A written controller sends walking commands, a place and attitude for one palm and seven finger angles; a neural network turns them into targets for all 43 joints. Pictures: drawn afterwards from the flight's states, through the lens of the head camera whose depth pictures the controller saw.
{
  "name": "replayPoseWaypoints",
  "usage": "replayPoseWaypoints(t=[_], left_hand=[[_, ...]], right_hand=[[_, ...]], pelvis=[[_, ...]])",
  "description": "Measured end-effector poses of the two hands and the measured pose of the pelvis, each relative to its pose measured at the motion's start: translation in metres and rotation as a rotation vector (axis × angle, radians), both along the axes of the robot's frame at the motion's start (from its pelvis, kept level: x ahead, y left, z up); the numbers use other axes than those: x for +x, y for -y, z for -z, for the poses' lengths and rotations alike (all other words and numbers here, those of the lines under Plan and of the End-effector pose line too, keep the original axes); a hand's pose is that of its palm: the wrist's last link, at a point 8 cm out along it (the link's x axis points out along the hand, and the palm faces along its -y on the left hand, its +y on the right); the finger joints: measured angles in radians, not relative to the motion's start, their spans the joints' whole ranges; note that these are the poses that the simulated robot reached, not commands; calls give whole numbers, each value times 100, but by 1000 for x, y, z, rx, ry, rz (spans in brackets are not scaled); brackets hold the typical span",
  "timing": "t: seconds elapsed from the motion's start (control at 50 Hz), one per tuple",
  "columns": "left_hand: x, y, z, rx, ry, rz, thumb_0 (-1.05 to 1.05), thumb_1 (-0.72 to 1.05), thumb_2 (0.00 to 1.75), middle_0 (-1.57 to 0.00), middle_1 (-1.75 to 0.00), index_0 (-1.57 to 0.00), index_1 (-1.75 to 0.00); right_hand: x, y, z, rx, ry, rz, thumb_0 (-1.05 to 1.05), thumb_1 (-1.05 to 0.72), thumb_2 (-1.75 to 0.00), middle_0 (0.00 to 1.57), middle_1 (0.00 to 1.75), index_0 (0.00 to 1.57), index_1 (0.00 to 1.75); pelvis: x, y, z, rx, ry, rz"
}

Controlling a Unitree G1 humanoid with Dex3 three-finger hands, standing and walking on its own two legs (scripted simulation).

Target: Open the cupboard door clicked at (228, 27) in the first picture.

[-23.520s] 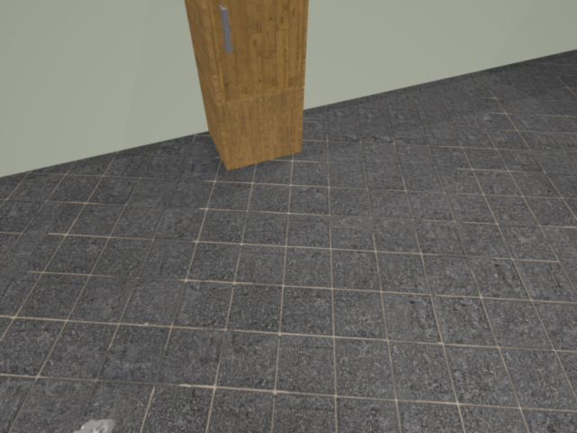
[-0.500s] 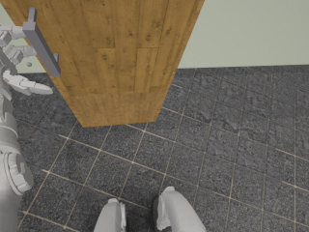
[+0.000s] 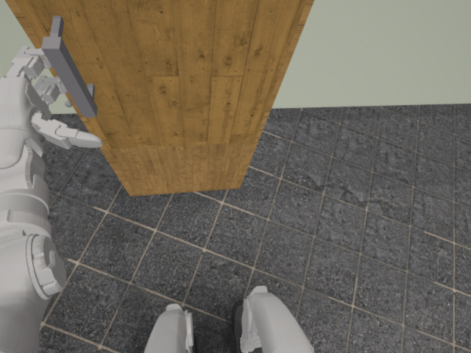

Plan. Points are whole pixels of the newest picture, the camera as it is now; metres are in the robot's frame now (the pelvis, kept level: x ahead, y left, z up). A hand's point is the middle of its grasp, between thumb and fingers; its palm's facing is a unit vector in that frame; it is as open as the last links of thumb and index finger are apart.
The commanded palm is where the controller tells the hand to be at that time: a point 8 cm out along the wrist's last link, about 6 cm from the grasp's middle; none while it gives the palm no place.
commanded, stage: slide the fingers in behind the handle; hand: left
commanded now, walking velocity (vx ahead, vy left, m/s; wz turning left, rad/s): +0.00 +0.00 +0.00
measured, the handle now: (75, 72) +0.56 +0.23 +0.05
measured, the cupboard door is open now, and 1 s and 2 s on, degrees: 0 0 15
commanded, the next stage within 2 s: close the thumb around the handle in 0.62 s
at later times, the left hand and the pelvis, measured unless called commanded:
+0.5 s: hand (84, 101) +0.50 +0.21 +0.05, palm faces +0.04 -1.00 -0.04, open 14.0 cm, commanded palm +0.48 +0.24 +0.05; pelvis +0.00 +0.00 +0.00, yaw +0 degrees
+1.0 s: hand (81, 104) +0.49 +0.21 +0.05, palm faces +0.04 -1.00 -0.03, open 11.8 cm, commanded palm +0.47 +0.24 +0.05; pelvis +0.00 -0.01 +0.00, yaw +0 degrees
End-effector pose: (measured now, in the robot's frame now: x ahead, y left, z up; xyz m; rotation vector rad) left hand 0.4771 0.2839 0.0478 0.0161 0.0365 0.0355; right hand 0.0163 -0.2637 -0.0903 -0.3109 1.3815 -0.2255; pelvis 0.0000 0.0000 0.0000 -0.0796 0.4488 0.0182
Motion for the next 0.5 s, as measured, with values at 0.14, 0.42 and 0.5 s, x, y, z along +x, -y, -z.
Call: replayPoseWaypoints(t=[0.14, 0.42, 0.5], left_hand=[[0, 10, -3, 3, 13, 9, -1, -50, 30, -30, -120, -30, -120], [2, 25, -4, 13, 16, -8, -1, -50, 30, -30, -120, -30, -120], [0, 24, -6, 20, 18, -6, -1, -50, 30, -30, -120, -30, -120]], right_hand=[[1, -5, 2, 21, 6, 6, 0, -90, -90, 20, 30, 20, 30], [-4, -7, 5, 41, 8, 15, 0, -90, -90, 20, 30, 20, 30], [-6, -5, 5, 43, 4, 19, 0, -90, -90, 20, 30, 20, 30]], pelvis=[[1, -1, -1, 2, 4, 2], [1, 1, -1, 11, 9, 6], [1, 2, -2, 12, 12, 8]])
